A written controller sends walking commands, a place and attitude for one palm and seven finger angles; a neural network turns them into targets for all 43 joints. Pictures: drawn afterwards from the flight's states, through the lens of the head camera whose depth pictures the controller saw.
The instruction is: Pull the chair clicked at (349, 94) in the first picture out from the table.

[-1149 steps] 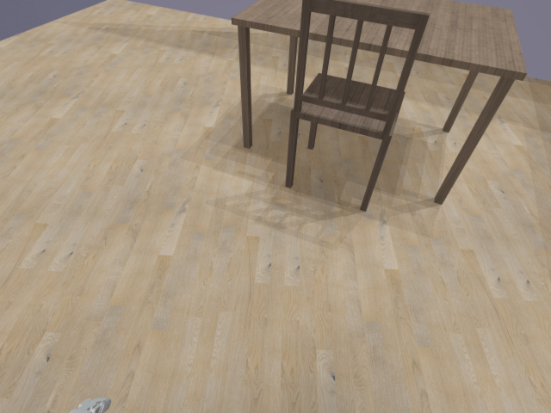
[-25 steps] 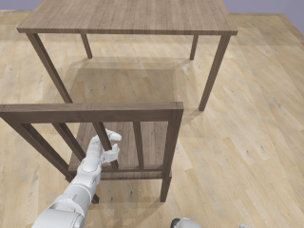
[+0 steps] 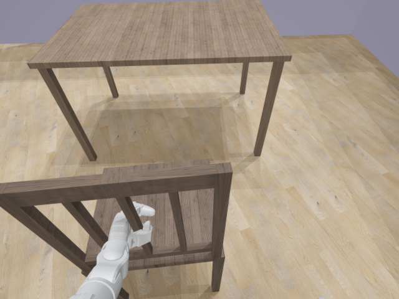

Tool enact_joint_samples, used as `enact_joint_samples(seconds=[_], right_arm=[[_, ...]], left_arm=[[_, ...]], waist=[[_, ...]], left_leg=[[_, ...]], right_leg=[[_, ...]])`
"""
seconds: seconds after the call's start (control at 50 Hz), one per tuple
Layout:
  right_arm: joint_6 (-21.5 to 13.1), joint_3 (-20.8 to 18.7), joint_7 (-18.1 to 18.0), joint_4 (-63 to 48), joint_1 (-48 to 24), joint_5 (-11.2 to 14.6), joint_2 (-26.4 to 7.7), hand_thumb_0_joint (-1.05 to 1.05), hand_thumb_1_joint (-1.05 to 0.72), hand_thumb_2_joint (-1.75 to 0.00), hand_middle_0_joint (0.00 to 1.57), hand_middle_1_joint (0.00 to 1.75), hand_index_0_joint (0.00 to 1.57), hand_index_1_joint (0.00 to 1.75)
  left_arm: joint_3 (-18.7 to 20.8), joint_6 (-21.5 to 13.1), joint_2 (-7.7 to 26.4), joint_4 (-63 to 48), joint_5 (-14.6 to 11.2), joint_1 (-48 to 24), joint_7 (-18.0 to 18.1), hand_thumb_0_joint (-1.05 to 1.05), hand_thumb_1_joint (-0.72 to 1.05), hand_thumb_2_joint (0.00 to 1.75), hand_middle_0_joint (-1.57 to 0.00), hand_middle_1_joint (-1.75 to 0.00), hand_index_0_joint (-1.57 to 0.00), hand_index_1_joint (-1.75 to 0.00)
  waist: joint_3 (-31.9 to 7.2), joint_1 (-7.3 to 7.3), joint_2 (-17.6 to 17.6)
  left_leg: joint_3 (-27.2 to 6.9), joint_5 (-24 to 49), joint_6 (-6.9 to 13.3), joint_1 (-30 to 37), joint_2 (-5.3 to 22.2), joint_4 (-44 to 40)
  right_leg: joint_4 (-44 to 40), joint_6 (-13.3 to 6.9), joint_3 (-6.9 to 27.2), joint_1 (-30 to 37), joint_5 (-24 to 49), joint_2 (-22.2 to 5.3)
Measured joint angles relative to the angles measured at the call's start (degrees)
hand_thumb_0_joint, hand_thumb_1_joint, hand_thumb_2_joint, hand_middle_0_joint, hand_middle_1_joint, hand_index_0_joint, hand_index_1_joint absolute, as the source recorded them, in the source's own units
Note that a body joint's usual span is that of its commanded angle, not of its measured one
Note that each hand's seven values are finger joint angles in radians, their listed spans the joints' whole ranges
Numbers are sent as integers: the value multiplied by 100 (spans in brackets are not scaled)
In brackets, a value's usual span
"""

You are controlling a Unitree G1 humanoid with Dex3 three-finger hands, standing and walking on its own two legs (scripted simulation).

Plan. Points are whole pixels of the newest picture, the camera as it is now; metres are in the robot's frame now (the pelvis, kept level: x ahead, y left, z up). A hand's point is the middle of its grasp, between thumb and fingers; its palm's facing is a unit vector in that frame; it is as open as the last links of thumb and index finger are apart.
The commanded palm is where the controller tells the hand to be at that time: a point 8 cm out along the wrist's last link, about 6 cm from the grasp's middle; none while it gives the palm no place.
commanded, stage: stop walking, hand still on the chair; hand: left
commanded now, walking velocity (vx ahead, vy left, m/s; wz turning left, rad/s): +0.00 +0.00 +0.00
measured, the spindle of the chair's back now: (138, 227) +0.29 +0.16 -0.07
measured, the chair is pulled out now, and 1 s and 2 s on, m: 0.60 0.60 0.60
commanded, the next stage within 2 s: open the thumb and straighten the fingers in 0.42 s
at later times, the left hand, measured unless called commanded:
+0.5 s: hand (146, 236) +0.27 +0.14 -0.07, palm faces -0.01 -0.98 -0.18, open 5.0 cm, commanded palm +0.26 +0.19 -0.05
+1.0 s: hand (141, 231) +0.28 +0.15 -0.07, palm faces +0.01 -0.99 -0.15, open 13.9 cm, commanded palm +0.26 +0.20 -0.05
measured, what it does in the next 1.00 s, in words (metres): stands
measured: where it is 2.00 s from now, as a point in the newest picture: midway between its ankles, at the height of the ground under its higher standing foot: outside the picture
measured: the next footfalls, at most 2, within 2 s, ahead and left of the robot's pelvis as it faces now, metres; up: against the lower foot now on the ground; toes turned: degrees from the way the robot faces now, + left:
none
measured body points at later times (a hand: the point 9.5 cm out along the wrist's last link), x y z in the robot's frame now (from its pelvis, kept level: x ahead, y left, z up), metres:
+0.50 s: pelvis +0.01 +0.01 +0.00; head +0.01 +0.00 +0.45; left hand +0.27 +0.19 -0.05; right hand +0.12 -0.22 -0.13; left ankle -0.02 +0.13 -0.74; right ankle +0.05 -0.12 -0.74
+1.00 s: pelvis +0.01 +0.00 -0.02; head +0.05 -0.02 +0.42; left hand +0.28 +0.20 -0.05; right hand +0.16 -0.25 -0.13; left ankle -0.02 +0.13 -0.74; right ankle +0.05 -0.12 -0.74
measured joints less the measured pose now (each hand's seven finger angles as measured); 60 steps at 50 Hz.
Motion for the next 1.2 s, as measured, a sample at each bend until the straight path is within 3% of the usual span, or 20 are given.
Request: enact_joint_samples(seconds=[0.26,0.52,0.6,0.7,0.82,0.9,0.98,1.2], right_arm=[[59,108,-75,-139,-131,-3,199,1,-90,-90,20,30,20,30],[159,188,-62,-109,-171,-34,312,1,-90,-90,20,30,20,30],[72,179,114,-146,-176,106,250,1,-90,-90,20,30,20,30],[-200,78,314,-319,-147,113,93,1,-90,-90,20,30,20,30],[-381,-22,384,-486,-184,108,-137,1,-90,-90,20,30,20,30],[-450,-11,372,-582,-190,110,-139,1,-90,-90,20,30,20,30],[-530,40,356,-661,-185,94,-82,1,-90,-90,20,30,20,30],[-609,142,298,-859,-186,45,-4,1,-90,-90,20,30,20,30]], left_arm=[[-343,51,-60,-469,73,391,25,2,72,87,-34,-129,-50,-144],[-403,61,-51,-664,44,489,31,2,72,87,-35,-129,-50,-144],[-263,183,47,-1068,-69,610,-101,2,69,86,-35,-130,-50,-144],[-127,232,238,-1797,-65,810,-291,2,50,75,-41,-136,-50,-144],[-124,540,320,-2183,-69,827,-411,1,3,49,-43,-135,-48,-140],[-65,770,318,-2365,-175,887,-461,0,-24,35,-41,-124,-44,-127],[-112,916,273,-2560,-196,961,-540,0,-40,27,-35,-104,-36,-106],[42,1243,427,-3155,-151,1266,-675,-1,-52,21,-12,-34,-12,-34]], waist=[[-135,94,-82],[-81,128,-62],[-94,-37,-167],[-120,-73,-266],[-255,-78,-74],[-373,-48,15],[-460,-13,65],[-563,-1,78]], left_leg=[[127,-5,94,65,-149,-112],[115,-17,84,72,-164,-129],[-23,-49,66,-222,-175,72],[-136,-199,23,-761,-128,524],[-204,-378,24,-1280,-129,962],[-219,-484,20,-1484,-147,1151],[-264,-599,9,-1637,-156,1340],[-367,-840,-32,-1837,-132,1680]], right_leg=[[53,117,139,-46,-47,-132],[118,110,130,-71,-109,-147],[300,89,-2,-297,-187,-185],[639,32,-106,-752,-308,-162],[1017,31,-161,-1224,-471,-184],[1257,31,-167,-1446,-609,-210],[1469,23,-205,-1593,-753,-229],[1810,-9,-299,-1761,-1022,-227]])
